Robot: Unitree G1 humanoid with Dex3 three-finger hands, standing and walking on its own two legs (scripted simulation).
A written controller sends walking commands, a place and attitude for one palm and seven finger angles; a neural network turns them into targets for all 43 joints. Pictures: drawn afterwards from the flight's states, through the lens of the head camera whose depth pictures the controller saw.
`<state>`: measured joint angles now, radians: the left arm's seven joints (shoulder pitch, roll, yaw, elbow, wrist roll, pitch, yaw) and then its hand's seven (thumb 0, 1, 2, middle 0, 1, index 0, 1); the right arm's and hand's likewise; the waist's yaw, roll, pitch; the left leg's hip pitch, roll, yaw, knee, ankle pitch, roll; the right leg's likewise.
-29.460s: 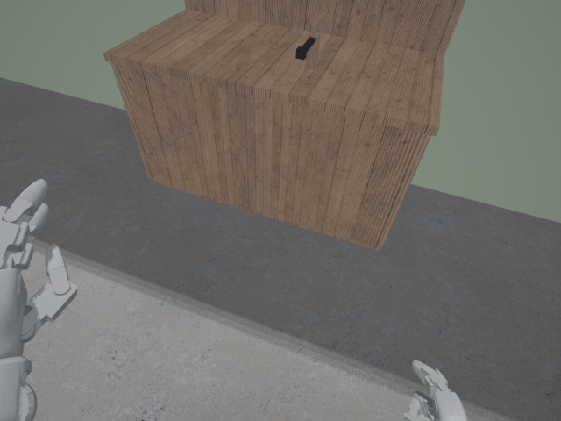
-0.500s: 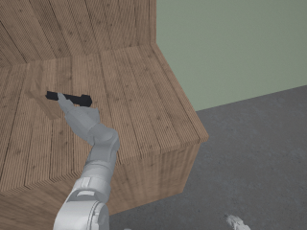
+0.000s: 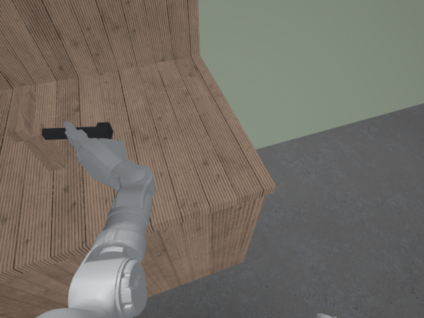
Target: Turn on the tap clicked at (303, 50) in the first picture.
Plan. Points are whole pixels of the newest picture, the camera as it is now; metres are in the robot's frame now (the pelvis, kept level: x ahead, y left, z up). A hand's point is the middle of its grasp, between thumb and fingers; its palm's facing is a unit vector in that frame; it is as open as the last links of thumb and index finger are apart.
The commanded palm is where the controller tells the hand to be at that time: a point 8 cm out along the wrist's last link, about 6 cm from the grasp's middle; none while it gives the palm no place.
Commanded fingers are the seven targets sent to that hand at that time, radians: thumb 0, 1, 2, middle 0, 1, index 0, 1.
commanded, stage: lift the hand up off the lever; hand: left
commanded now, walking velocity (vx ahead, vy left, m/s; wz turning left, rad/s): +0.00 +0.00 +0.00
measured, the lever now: (104, 132) +0.47 +0.22 +0.08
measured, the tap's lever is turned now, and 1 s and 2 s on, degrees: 74 75 75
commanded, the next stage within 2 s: none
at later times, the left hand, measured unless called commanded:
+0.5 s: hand (114, 142) +0.43 +0.19 +0.09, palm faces +0.79 -0.60 -0.11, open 7.8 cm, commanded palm +0.37 +0.20 +0.10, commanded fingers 0.00 0.90 0.90 -0.15 -0.15 -0.15 -0.15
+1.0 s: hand (111, 140) +0.42 +0.18 +0.11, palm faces +0.79 -0.61 -0.12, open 7.8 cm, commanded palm +0.36 +0.20 +0.12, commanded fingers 0.00 0.90 0.90 -0.15 -0.15 -0.15 -0.15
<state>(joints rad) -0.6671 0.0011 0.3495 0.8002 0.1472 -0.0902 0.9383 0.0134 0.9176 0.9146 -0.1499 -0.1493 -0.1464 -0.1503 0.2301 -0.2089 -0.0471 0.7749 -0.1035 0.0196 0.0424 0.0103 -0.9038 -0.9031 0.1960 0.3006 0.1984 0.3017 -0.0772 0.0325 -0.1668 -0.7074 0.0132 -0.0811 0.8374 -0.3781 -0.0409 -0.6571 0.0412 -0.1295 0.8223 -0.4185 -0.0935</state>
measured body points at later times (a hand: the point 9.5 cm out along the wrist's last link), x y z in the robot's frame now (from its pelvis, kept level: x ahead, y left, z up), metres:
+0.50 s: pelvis +0.01 +0.01 +0.01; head +0.04 +0.00 +0.46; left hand +0.39 +0.21 +0.10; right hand +0.11 -0.23 -0.12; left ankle +0.02 +0.15 -0.70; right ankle -0.01 -0.06 -0.70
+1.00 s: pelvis +0.00 +0.01 +0.02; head +0.02 +0.01 +0.47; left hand +0.37 +0.21 +0.12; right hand +0.13 -0.22 -0.11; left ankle +0.02 +0.15 -0.70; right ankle -0.01 -0.06 -0.70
